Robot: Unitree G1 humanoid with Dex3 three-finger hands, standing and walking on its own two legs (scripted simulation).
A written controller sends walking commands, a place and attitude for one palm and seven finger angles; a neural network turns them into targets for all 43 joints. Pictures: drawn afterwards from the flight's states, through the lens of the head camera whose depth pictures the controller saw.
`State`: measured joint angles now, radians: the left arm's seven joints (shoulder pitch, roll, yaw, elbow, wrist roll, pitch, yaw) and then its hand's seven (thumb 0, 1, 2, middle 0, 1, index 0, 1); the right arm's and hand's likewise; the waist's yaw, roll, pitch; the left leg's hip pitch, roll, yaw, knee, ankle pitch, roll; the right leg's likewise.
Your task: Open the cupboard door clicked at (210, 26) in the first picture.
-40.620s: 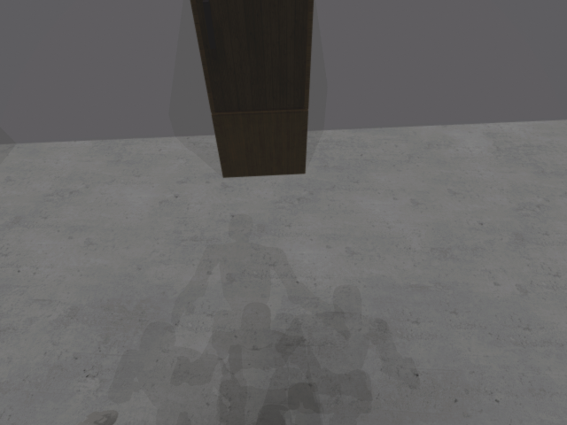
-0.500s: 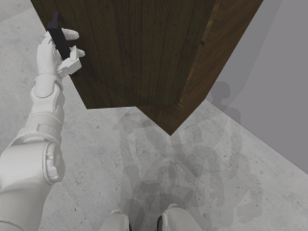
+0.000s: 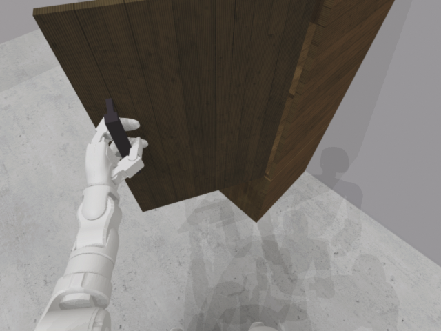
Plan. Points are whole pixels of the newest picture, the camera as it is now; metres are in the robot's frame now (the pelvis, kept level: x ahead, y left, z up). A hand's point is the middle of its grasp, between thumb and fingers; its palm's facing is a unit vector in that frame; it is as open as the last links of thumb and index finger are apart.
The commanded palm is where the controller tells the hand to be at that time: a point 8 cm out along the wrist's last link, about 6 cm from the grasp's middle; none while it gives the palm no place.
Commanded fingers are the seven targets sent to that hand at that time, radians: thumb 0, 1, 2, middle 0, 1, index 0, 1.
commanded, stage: pull the door open along its arc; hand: left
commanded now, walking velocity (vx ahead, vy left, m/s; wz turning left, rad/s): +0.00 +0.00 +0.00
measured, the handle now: (123, 139) +0.45 +0.18 +0.07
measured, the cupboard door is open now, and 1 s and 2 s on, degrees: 63 90 95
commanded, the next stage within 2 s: open thumb and fingers to let go in 0.58 s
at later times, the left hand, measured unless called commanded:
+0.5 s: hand (184, 211) +0.30 +0.06 +0.07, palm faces +0.44 -0.90 -0.01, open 5.6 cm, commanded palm +0.24 +0.09 +0.06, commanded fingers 0.00 0.90 0.90 -0.40 -1.35 -0.40 -1.35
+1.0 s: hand (201, 224) +0.28 +0.03 +0.07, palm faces +0.40 -0.91 -0.03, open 8.0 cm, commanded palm +0.23 +0.07 +0.06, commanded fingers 0.00 -0.29 0.39 -0.31 -1.22 -0.31 -1.22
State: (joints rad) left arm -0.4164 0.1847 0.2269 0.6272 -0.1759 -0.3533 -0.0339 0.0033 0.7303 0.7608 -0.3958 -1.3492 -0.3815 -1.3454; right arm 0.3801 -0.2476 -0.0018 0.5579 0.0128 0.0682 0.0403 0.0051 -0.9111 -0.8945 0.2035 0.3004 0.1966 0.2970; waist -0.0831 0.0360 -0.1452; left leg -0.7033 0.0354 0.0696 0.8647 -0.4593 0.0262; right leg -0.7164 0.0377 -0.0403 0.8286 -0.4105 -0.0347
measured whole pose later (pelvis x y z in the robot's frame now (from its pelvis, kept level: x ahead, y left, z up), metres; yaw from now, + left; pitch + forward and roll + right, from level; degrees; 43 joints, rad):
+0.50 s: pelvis -0.01 -0.04 +0.00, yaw +4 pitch +10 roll +1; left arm -0.04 -0.12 -0.15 0.27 0.07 -0.24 0.58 -0.01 0.73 0.77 -0.39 -1.35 -0.39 -1.35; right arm 0.20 -0.18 0.01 0.57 -0.07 0.06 0.01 0.01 -0.91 -0.89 0.20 0.30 0.20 0.30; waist -0.01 0.03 -0.13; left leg -0.58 0.01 0.01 0.84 -0.43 -0.02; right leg -0.59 0.02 -0.10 0.86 -0.44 -0.08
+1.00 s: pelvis -0.02 -0.05 +0.00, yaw +6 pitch +9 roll +2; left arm 0.00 -0.11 -0.22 0.22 0.06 -0.21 0.57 0.01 0.32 0.65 -0.41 -1.29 -0.42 -1.29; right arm 0.18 -0.19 0.00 0.59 -0.07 0.01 0.00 0.01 -0.91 -0.89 0.20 0.30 0.20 0.30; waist -0.01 0.04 -0.12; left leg -0.58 0.01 -0.02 0.84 -0.41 -0.04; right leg -0.60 0.01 -0.13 0.87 -0.44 -0.10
